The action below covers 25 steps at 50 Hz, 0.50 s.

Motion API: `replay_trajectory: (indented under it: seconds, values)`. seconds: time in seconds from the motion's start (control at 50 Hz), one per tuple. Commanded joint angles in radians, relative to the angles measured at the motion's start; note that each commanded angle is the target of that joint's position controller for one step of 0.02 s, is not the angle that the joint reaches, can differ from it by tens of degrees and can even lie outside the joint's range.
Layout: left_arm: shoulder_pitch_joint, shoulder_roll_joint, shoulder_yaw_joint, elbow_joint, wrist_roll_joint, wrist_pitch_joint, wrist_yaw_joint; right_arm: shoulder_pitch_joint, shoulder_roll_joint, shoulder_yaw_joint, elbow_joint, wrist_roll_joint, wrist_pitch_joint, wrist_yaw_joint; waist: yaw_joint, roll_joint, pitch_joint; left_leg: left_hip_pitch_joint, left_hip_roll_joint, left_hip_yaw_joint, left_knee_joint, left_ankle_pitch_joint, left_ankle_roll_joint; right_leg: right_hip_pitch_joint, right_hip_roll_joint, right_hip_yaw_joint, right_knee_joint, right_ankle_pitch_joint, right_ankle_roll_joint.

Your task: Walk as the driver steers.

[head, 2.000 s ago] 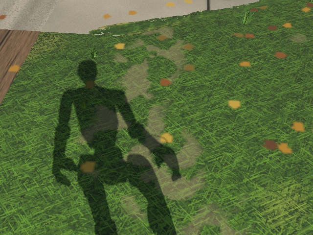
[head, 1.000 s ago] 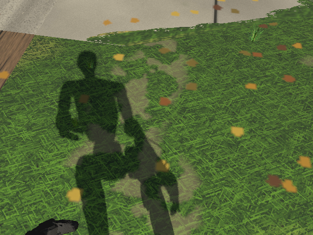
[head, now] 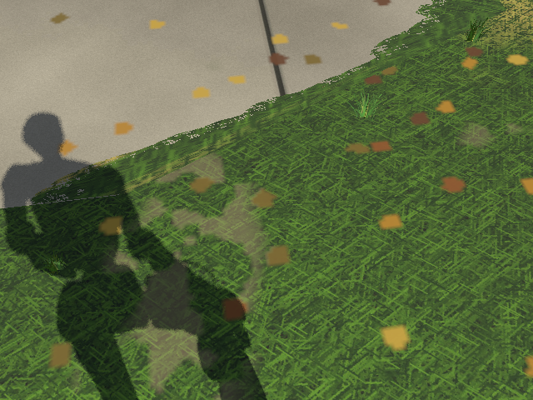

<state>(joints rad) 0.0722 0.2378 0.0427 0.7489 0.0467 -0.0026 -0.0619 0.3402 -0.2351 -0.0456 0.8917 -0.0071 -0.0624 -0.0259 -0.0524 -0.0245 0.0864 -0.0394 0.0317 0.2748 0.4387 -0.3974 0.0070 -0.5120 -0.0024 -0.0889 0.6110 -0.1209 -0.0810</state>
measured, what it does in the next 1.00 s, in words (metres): steps on the spot, turning left: right foot, then left foot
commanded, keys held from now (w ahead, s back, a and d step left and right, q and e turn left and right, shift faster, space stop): no key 0.06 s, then q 0.68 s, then no key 0.04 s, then w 0.12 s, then w+e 0.10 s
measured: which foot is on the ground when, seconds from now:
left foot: down 0.00-0.04, up 0.06-0.50, down 0.52-1.00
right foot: up 0.00-0.00, down 0.02-0.52, up 0.54-1.00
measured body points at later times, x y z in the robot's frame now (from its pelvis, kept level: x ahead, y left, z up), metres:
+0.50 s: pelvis +0.05 +0.01 +0.00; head +0.06 +0.02 +0.45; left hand +0.14 +0.28 -0.13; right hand +0.14 -0.25 -0.13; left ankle +0.01 +0.10 -0.72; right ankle +0.12 -0.07 -0.73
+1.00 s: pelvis +0.07 +0.01 +0.01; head +0.08 +0.01 +0.46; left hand +0.10 +0.30 -0.11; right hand +0.21 -0.23 -0.12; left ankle +0.01 +0.10 -0.73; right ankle +0.10 -0.09 -0.72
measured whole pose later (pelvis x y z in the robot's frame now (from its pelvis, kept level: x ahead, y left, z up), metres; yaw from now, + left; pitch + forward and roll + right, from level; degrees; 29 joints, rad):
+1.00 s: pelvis +0.07 +0.01 +0.01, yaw +18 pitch +1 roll +0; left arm 0.21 0.26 0.05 0.83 0.02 0.01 0.00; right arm 0.31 -0.26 -0.06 0.82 -0.03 0.01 0.00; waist -0.02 0.01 -0.01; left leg -0.16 -0.09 -0.12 0.41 -0.26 0.07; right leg -0.29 0.01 -0.03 0.60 -0.37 -0.03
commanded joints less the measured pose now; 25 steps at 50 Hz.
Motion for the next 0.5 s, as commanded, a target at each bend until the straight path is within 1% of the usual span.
replay_trajectory:
  seconds: [0.02, 0.04, 0.06, 0.08, 0.1, 0.12, 0.14, 0.16, 0.18, 0.2, 0.22, 0.24, 0.26, 0.3, 0.34, 0.4, 0.44, 0.46, 0.48, 0.5]
  values:
    - [0.259, 0.119, 0.043, 0.015, 0.022, -0.032, 0.023, -0.005, -0.173, -0.040, -0.056, 0.006, 0.012, -0.007, 0.140, 0.038, -0.212, -0.059, 0.168, -0.054, 0.397, 0.771, 0.049, 0.354, 0.045, 0.025, -0.187, 0.171, -0.067]
    - [0.290, 0.219, 0.063, 0.008, 0.018, -0.045, 0.039, 0.064, -0.095, -0.021, -0.089, -0.005, 0.018, 0.000, 0.107, -0.139, -0.304, -0.298, 0.095, -0.050, 0.674, 0.077, 0.011, 0.593, -0.234, 0.306, -0.095, 0.716, -0.124]
    - [0.296, 0.293, 0.084, -0.014, -0.030, -0.027, 0.046, 0.124, -0.080, -0.014, -0.116, 0.014, 0.040, 0.001, 0.096, -0.225, -0.469, -0.483, -0.067, -0.176, 0.928, -0.305, -0.018, 0.736, -0.448, 0.631, -0.129, 0.936, -0.337]
    - [0.274, 0.212, 0.066, -0.027, -0.056, -0.008, 0.059, 0.074, -0.113, -0.018, -0.087, -0.009, 0.059, -0.001, 0.114, -0.029, -0.440, -0.491, 0.005, -0.278, 0.925, -0.217, -0.019, 0.650, -0.402, 0.510, -0.178, 0.754, -0.310]
    - [0.190, 0.132, 0.037, -0.030, -0.052, -0.005, 0.069, 0.014, -0.088, -0.011, -0.091, -0.002, 0.062, 0.003, 0.096, -0.029, -0.301, -0.490, 0.020, -0.282, 0.878, -0.156, -0.018, 0.507, -0.352, 0.421, -0.230, 0.607, -0.282]
    - [0.131, 0.063, 0.011, -0.023, -0.043, -0.004, 0.076, -0.011, -0.076, -0.006, -0.079, -0.005, 0.063, 0.003, 0.062, 0.006, -0.201, -0.459, 0.050, -0.292, 0.773, -0.097, -0.018, 0.393, -0.291, 0.346, -0.284, 0.499, -0.218]
    - [0.104, 0.035, -0.002, -0.014, -0.042, -0.009, 0.083, -0.006, -0.075, -0.006, -0.069, -0.018, 0.074, 0.005, 0.038, -0.024, -0.159, -0.395, 0.058, -0.299, 0.692, -0.055, -0.019, 0.314, -0.250, 0.283, -0.315, 0.468, -0.177]
    - [0.094, 0.023, -0.010, -0.002, -0.030, -0.015, 0.087, 0.045, -0.070, -0.005, -0.037, -0.024, 0.090, 0.008, 0.022, -0.037, -0.162, -0.302, 0.038, -0.291, 0.662, -0.019, -0.018, 0.249, -0.226, 0.221, -0.327, 0.479, -0.152]
    - [0.101, 0.030, -0.013, 0.010, -0.020, -0.024, 0.086, 0.071, -0.065, -0.005, -0.019, -0.018, 0.099, 0.011, 0.014, -0.033, -0.174, -0.250, 0.018, -0.298, 0.622, -0.012, -0.015, 0.228, -0.218, 0.190, -0.332, 0.483, -0.138]
    - [0.099, 0.049, -0.010, 0.019, -0.015, -0.030, 0.085, 0.081, -0.060, -0.005, -0.010, -0.011, 0.105, 0.012, 0.008, -0.035, -0.176, -0.231, 0.005, -0.300, 0.578, -0.015, -0.013, 0.226, -0.214, 0.168, -0.337, 0.459, -0.128]
    - [0.094, 0.071, -0.005, 0.024, -0.016, -0.034, 0.085, 0.067, -0.062, -0.008, -0.011, -0.009, 0.109, 0.012, 0.008, -0.044, -0.169, -0.240, -0.003, -0.299, 0.536, -0.014, -0.012, 0.237, -0.214, 0.159, -0.342, 0.403, -0.123]
    - [0.092, 0.086, 0.000, 0.028, -0.019, -0.033, 0.085, 0.043, -0.067, -0.011, -0.017, -0.010, 0.112, 0.012, 0.015, -0.054, -0.160, -0.258, -0.006, -0.295, 0.502, -0.014, -0.012, 0.251, -0.216, 0.158, -0.348, 0.324, -0.121]
    - [0.094, 0.096, 0.003, 0.031, -0.022, -0.028, 0.087, 0.018, -0.072, -0.013, -0.023, -0.013, 0.115, 0.011, 0.025, -0.064, -0.153, -0.276, -0.007, -0.290, 0.477, -0.014, -0.011, 0.263, -0.221, 0.162, -0.355, 0.227, -0.122]
    - [0.100, 0.107, 0.010, 0.033, -0.024, -0.013, 0.092, -0.025, -0.078, -0.018, -0.040, -0.015, 0.121, 0.013, 0.043, -0.081, -0.136, -0.304, -0.007, -0.276, 0.454, -0.020, -0.011, 0.266, -0.234, 0.175, -0.377, 0.025, -0.133]
    - [0.103, 0.114, 0.017, 0.035, -0.023, 0.001, 0.098, -0.056, -0.076, -0.021, -0.057, -0.014, 0.124, 0.017, 0.053, -0.084, -0.117, -0.326, -0.007, -0.261, 0.438, -0.040, -0.010, 0.265, -0.253, 0.185, -0.388, -0.087, -0.147]
    - [0.113, 0.117, 0.026, 0.042, -0.021, 0.012, 0.106, -0.059, -0.060, -0.020, -0.071, -0.013, 0.120, 0.020, 0.059, -0.071, -0.115, -0.323, -0.010, -0.239, 0.394, -0.071, 0.001, 0.282, -0.280, 0.183, -0.372, -0.106, -0.162]
    - [0.113, 0.124, 0.031, 0.046, -0.020, 0.018, 0.109, -0.044, -0.053, -0.020, -0.077, -0.010, 0.116, 0.023, 0.058, -0.073, -0.126, -0.292, -0.017, -0.222, 0.337, -0.079, 0.017, 0.291, -0.292, 0.171, -0.351, -0.091, -0.159]
    - [0.108, 0.130, 0.034, 0.047, -0.021, 0.021, 0.110, -0.028, -0.051, -0.020, -0.078, -0.007, 0.114, 0.025, 0.051, -0.074, -0.133, -0.260, -0.024, -0.212, 0.288, -0.068, 0.029, 0.288, -0.293, 0.159, -0.336, -0.088, -0.148]
    - [0.096, 0.139, 0.038, 0.047, -0.025, 0.025, 0.111, 0.000, -0.047, -0.020, -0.074, -0.007, 0.112, 0.029, 0.033, -0.070, -0.136, -0.207, -0.032, -0.199, 0.203, -0.025, 0.046, 0.268, -0.286, 0.136, -0.312, -0.090, -0.126]
    - [0.090, 0.146, 0.043, 0.049, -0.029, 0.030, 0.111, 0.030, -0.051, -0.020, -0.070, -0.008, 0.107, 0.032, 0.013, -0.056, -0.125, -0.141, -0.038, -0.204, 0.078, 0.050, 0.067, 0.224, -0.273, 0.101, -0.270, -0.096, -0.085]
Velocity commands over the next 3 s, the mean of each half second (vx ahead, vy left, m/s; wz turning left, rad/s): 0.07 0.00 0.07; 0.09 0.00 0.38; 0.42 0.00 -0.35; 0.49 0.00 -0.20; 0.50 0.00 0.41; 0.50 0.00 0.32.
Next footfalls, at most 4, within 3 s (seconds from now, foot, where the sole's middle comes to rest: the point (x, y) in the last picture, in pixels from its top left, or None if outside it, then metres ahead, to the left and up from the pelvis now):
0.02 right None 0.16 -0.07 -0.77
0.52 left None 0.05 0.10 -0.77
1.04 right None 0.14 -0.07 -0.77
1.50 left None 0.42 0.18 -0.77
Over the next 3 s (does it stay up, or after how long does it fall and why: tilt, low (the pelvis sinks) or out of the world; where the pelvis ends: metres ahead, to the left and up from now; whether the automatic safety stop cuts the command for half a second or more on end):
stays up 1.06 0.16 0.00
